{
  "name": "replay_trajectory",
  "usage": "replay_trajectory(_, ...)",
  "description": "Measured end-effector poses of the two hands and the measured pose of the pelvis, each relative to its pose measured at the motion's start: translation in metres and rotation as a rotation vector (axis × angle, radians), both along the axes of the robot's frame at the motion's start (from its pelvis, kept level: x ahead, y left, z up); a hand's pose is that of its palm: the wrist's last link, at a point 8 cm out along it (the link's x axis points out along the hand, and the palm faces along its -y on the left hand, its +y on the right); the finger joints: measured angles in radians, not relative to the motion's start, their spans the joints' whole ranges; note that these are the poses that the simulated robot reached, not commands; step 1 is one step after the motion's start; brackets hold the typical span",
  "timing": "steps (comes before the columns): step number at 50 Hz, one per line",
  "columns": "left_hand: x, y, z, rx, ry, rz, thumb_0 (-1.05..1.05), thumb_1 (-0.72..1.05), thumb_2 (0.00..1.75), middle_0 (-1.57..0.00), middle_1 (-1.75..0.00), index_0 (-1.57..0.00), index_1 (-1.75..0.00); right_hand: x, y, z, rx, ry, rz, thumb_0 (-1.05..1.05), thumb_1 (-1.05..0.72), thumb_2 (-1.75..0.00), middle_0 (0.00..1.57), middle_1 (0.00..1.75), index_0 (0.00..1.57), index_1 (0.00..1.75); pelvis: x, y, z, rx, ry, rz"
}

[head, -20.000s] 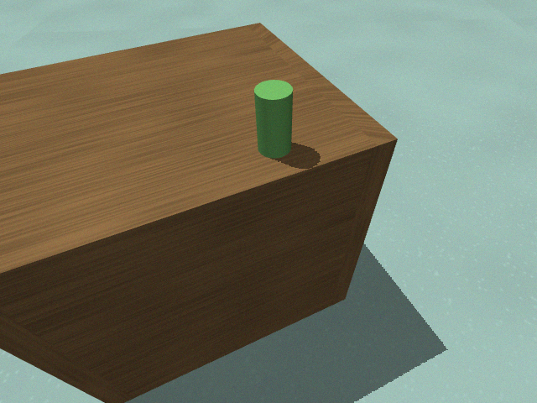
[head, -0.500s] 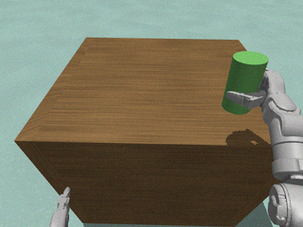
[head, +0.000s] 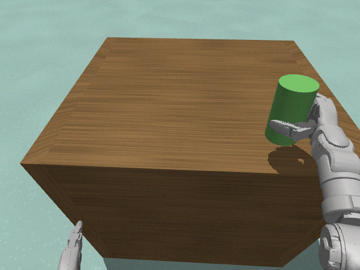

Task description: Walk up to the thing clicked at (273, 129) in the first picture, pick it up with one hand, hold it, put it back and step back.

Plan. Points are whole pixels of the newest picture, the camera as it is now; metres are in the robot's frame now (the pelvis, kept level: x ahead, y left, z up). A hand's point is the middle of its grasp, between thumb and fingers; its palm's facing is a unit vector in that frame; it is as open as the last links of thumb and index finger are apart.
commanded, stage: lower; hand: right
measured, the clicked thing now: (288, 111) +0.42 -0.19 +0.17
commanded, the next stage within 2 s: loosen in 0.80 s
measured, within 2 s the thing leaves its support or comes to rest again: rests again in 0.64 s
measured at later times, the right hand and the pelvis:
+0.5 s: hand (282, 126) +0.43 -0.20 +0.12, palm faces +0.13 +0.99 +0.01, open 10.6 cm; pelvis +0.00 +0.00 +0.00, yaw +1 degrees
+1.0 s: hand (280, 132) +0.44 -0.20 +0.09, palm faces +0.14 +0.99 +0.01, open 10.6 cm; pelvis +0.00 +0.00 -0.01, yaw +1 degrees
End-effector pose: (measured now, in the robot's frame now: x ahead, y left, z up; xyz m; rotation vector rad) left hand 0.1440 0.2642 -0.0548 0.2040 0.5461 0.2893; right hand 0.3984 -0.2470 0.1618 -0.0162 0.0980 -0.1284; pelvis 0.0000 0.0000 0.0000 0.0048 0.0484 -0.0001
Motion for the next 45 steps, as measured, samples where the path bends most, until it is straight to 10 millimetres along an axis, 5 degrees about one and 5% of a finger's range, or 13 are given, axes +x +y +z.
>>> replay_trajectory(9, -0.011, 0.005, 0.005, 0.018, 0.023, 0.029, -0.01, -0.52, 0.05, -0.06, -0.04, -0.06, -0.05, 0.004, 0.005, -0.028, 0.026, -0.019, -0.012, -0.01, 0.54, -1.09, 0.72, 1.1, 0.74, 1.1, -0.001, 0.001, -0.001, 0.0, 0.01, 0.012)
replay_trajectory(18, -0.015, 0.002, -0.007, 0.007, 0.098, 0.038, -0.01, -0.52, 0.05, -0.06, -0.04, -0.05, -0.05, 0.008, -0.002, -0.038, -0.003, -0.033, -0.028, -0.01, 0.54, -1.09, 0.72, 1.1, 0.74, 1.11, 0.0, -0.002, -0.003, 0.006, 0.036, 0.015)
replay_trajectory(27, 0.004, -0.006, 0.006, 0.008, 0.024, 0.013, -0.01, -0.52, 0.06, -0.06, -0.04, -0.05, -0.05, 0.007, 0.0, -0.048, 0.033, -0.037, -0.003, -0.01, 0.54, -1.09, 0.72, 1.1, 0.74, 1.11, 0.005, -0.004, -0.003, 0.006, 0.039, 0.012)
replay_trajectory(36, -0.014, -0.003, -0.008, 0.002, 0.116, 0.028, -0.01, -0.52, 0.05, -0.06, -0.04, -0.05, -0.05, 0.007, -0.006, -0.064, 0.016, -0.029, -0.017, -0.01, 0.54, -1.09, 0.72, 1.1, 0.74, 1.11, 0.002, -0.005, -0.007, 0.009, 0.058, 0.016)
replay_trajectory(45, -0.008, 0.004, 0.001, 0.038, 0.071, 0.031, -0.01, -0.53, 0.06, -0.06, -0.04, -0.05, -0.05, 0.01, -0.002, -0.066, 0.026, -0.037, -0.008, -0.01, 0.54, -1.09, 0.72, 1.1, 0.74, 1.11, 0.001, -0.004, -0.009, 0.01, 0.067, 0.017)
